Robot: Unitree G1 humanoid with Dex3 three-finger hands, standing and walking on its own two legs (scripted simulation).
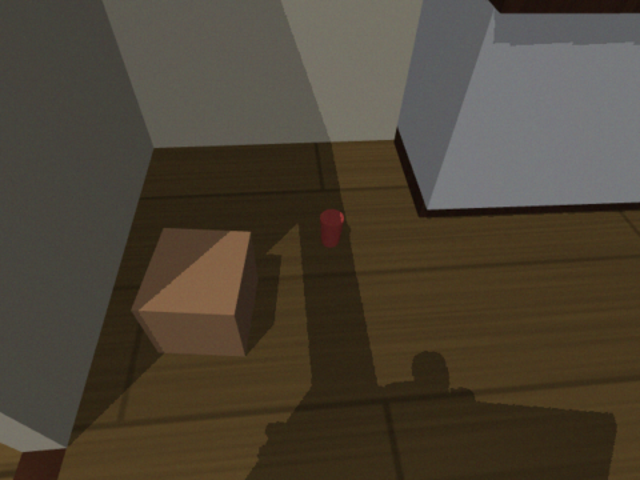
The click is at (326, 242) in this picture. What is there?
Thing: tapered cup
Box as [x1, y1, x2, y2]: [320, 209, 343, 246]
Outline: 328,209 322,212 320,215 321,238 323,244 326,246 334,246 337,244 339,239 339,234 343,222 343,216 337,210
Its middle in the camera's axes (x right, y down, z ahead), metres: +0.05 -0.03 +1.59
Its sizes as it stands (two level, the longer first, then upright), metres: 0.094 0.094 0.140
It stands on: the floor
